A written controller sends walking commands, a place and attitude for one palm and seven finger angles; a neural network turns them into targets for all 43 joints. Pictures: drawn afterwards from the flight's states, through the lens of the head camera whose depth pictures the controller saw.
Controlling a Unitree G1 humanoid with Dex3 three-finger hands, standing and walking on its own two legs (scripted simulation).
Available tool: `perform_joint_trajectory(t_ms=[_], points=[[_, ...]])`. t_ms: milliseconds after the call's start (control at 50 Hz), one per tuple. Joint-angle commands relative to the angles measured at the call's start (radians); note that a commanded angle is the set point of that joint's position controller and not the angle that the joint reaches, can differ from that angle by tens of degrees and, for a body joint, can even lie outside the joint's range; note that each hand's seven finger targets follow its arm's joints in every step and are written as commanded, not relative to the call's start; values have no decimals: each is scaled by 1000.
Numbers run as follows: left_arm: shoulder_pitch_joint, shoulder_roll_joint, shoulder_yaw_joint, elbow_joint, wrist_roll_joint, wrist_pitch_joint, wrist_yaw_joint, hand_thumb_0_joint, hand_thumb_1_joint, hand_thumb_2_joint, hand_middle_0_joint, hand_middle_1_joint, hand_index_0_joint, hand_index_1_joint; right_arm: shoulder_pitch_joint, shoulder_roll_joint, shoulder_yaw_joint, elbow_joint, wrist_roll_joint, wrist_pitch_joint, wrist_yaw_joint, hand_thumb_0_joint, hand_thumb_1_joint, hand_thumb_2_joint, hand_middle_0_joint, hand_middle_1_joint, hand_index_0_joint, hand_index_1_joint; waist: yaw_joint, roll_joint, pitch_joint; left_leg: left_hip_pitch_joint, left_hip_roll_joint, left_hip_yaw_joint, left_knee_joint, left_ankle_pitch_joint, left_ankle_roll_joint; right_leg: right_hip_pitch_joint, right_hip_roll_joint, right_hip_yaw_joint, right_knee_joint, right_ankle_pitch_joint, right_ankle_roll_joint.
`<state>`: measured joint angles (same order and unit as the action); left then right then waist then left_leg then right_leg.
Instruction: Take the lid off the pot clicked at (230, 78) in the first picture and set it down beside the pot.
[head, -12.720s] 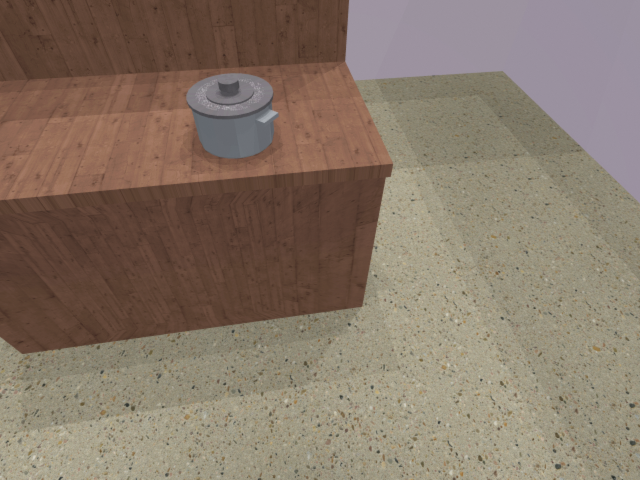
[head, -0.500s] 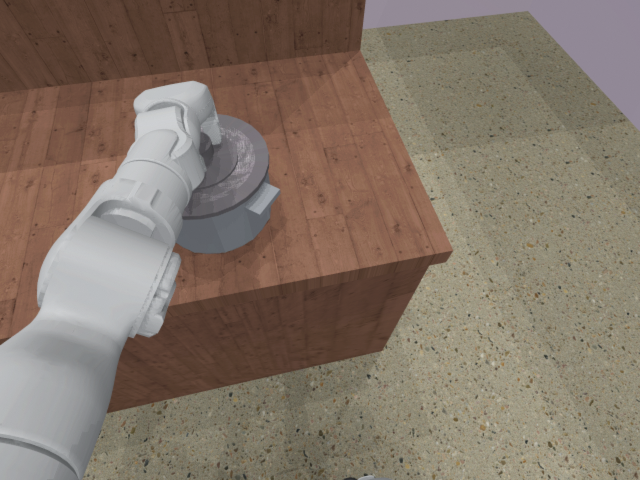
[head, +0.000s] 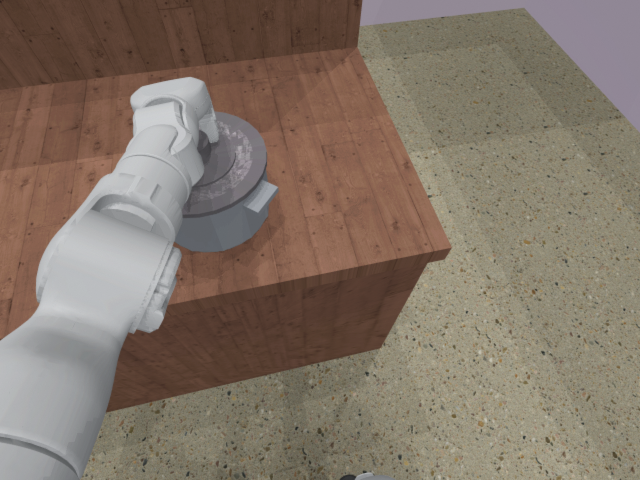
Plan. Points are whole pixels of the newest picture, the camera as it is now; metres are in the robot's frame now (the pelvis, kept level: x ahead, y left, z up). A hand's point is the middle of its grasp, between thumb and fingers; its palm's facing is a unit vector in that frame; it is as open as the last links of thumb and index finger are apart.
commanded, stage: lift the lid straight up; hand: left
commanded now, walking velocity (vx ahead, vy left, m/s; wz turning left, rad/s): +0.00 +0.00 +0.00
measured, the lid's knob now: (193, 146) +0.55 +0.09 +0.07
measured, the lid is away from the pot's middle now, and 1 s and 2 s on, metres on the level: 0.00 0.01 0.02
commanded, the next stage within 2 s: none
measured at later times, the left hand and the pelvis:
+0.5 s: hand (182, 136) +0.52 +0.09 +0.12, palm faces -0.34 -0.09 -0.94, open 7.6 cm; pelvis +0.01 +0.00 +0.01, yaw +1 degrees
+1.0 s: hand (168, 112) +0.52 +0.09 +0.15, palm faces -0.33 -0.09 -0.94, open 7.6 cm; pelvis +0.00 +0.00 +0.01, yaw +1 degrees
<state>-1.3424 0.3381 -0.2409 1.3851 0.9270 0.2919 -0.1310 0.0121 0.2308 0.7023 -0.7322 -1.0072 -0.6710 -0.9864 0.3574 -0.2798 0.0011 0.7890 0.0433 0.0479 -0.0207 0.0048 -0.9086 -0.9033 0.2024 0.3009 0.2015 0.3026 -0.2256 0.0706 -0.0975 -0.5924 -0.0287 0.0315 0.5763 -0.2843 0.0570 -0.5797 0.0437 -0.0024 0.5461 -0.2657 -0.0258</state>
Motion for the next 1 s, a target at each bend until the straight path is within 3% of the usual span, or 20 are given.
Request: perform_joint_trajectory(t_ms=[0, 80, 120, 140, 180, 260, 300, 360, 420, 440, 480, 500, 540, 620, 680, 760, 800, 880, 920, 980], points=[[-537, 189, 4, -182, 27, -8, 32, 0, 658, 890, -918, -1096, -860, -1074, 154, -164, -56, -38, 3, -20, -10, 0, -900, -900, 200, 300, 200, 300, -35, -36, -460, 325, 7, -52, 3, 384, 25, 141, 0, -1, -32, 389, 10], [-596, 263, 51, -285, 27, -29, 37, 0, 660, 895, -924, -1099, -866, -1077, 159, -159, -58, -49, 2, -25, -11, 0, -900, -900, 200, 300, 200, 300, -18, -17, -552, 378, 5, -59, -1, 432, 26, 197, 0, 10, -37, 440, 11], [-578, 172, -14, -271, 30, -27, 36, 0, 661, 896, -926, -1100, -868, -1077, 157, -149, -61, -44, 3, -33, -7, 0, -900, -900, 200, 300, 200, 300, -23, 2, -530, 414, 9, -66, -3, 464, 24, 158, 5, 0, -43, 432, 9], [-568, 171, -9, -244, 24, -21, 38, 0, 661, 897, -926, -1100, -869, -1078, 153, -153, -64, -33, 6, -34, -6, 0, -900, -900, 200, 300, 200, 300, -27, -33, -475, 406, 17, -68, -6, 445, 24, 138, 6, -9, -50, 406, 11], [-633, 240, 42, -323, 12, -35, 49, 0, 661, 898, -927, -1100, -870, -1078, 154, -154, -62, -38, 5, -40, -6, 0, -900, -900, 200, 300, 200, 300, -16, 1, -542, 437, 11, -75, -12, 471, 23, 174, 4, 3, -49, 433, 10], [-608, 177, -3, -326, 11, -34, 47, 0, 661, 898, -928, -1101, -871, -1078, 146, -142, -67, -30, 4, -53, -1, 0, -900, -900, 200, 300, 200, 300, -6, 16, -524, 466, 14, -77, -11, 534, 22, 171, 1, 0, -54, 459, 7], [-574, 214, 32, -303, 12, -27, 52, 0, 661, 898, -928, -1101, -871, -1078, 142, -145, -65, -30, 3, -52, 3, 0, -900, -900, 200, 300, 200, 300, 5, -14, -523, 459, 10, -82, -19, 530, 19, 192, 4, -3, -56, 463, 9], [-569, 126, -31, -294, -3, -11, 41, 0, 661, 898, -929, -1101, -871, -1079, 115, -144, -63, -30, 8, -46, 8, 0, -900, -900, 200, 300, 200, 300, 1, -14, -481, 438, 7, -72, -28, 500, 19, 180, -3, -4, -60, 454, 7], [-592, 190, 15, -282, -8, -1, 36, 0, 661, 899, -929, -1101, -871, -1079, 107, -151, -58, -27, 7, -45, 8, 0, -900, -900, 200, 300, 200, 300, 1, -56, -484, 425, -1, -73, -37, 456, 22, 207, -2, 1, -61, 453, 12], [-591, 165, -4, -263, -14, 6, 32, 0, 661, 899, -929, -1101, -871, -1079, 100, -149, -55, -29, 8, -45, 4, 0, -900, -900, 200, 300, 200, 300, -5, -70, -457, 403, -2, -67, -40, 425, 25, 209, -5, -1, -63, 443, 12], [-615, 228, 30, -308, -1, -2, 26, 0, 661, 899, -929, -1101, -871, -1079, 97, -149, -51, -36, 7, -48, -1, 0, -900, -900, 200, 300, 200, 300, 6, -68, -506, 413, -7, -68, -43, 437, 29, 249, -9, 12, -63, 477, 11], [-607, 194, 0, -290, 5, 4, 20, 0, 661, 899, -929, -1101, -871, -1079, 94, -147, -50, -37, 10, -46, -4, 0, -900, -900, 200, 300, 200, 300, 0, -73, -472, 405, -3, -65, -48, 435, 28, 236, -11, 6, -63, 466, 10], [-622, 226, 23, -318, 14, 5, 20, 0, 661, 899, -929, -1101, -871, -1079, 89, -145, -51, -44, 9, -51, -5, 0, -900, -900, 200, 300, 200, 300, 10, -62, -487, 415, -3, -60, -46, 439, 28, 250, -13, 11, -65, 480, 11], [-604, 149, -37, -273, 4, 21, -1, 0, 661, 899, -929, -1101, -871, -1079, 69, -149, -47, -47, 16, -46, -6, 0, -900, -900, 200, 300, 200, 300, 0, -94, -437, 401, -7, -59, -56, 400, 28, 219, -11, 4, -72, 442, 14], [-656, 224, 16, -336, -7, 8, -9, 0, 661, 899, -929, -1101, -871, -1079, 68, -150, -46, -55, 13, -52, -11, 0, -900, -900, 200, 300, 200, 300, 10, -59, -517, 442, -9, -66, -53, 435, 29, 259, -17, 15, -67, 474, 12], [-632, 180, -21, -287, -1, 14, -22, 0, 661, 899, -929, -1101, -871, -1079, 67, -148, -44, -46, 17, -54, -16, 0, -900, -900, 200, 300, 200, 300, 8, -82, -445, 418, -5, -62, -60, 409, 30, 232, -16, 6, -80, 438, 9], [-646, 228, 12, -288, -4, 20, -22, 0, 661, 899, -929, -1101, -871, -1079, 66, -151, -41, -50, 18, -56, -21, 0, -900, -900, 200, 300, 200, 300, 12, -100, -458, 401, -11, -56, -65, 383, 32, 271, -18, 12, -80, 453, 14], [-678, 219, -12, -317, 13, 13, -41, 0, 661, 899, -929, -1101, -871, -1079, 71, -152, -40, -46, 19, -64, -20, 0, -900, -900, 200, 300, 200, 300, 10, -62, -488, 441, -9, -67, -66, 417, 30, 255, -17, 12, -82, 461, 10], [-676, 182, -35, -286, 9, 20, -46, 0, 661, 899, -929, -1101, -871, -1079, 71, -150, -41, -40, 19, -67, -19, 0, -900, -900, 200, 300, 200, 300, 5, -69, -451, 443, -9, -69, -68, 403, 29, 222, -12, 3, -86, 426, 11], [-696, 222, -9, -299, -1, 14, -56, 0, 661, 899, -929, -1101, -871, -1079, 73, -156, -39, -40, 20, -70, -21, 0, -900, -900, 200, 300, 200, 300, 8, -71, -476, 445, -10, -70, -70, 404, 30, 245, -16, 11, -88, 441, 11]])
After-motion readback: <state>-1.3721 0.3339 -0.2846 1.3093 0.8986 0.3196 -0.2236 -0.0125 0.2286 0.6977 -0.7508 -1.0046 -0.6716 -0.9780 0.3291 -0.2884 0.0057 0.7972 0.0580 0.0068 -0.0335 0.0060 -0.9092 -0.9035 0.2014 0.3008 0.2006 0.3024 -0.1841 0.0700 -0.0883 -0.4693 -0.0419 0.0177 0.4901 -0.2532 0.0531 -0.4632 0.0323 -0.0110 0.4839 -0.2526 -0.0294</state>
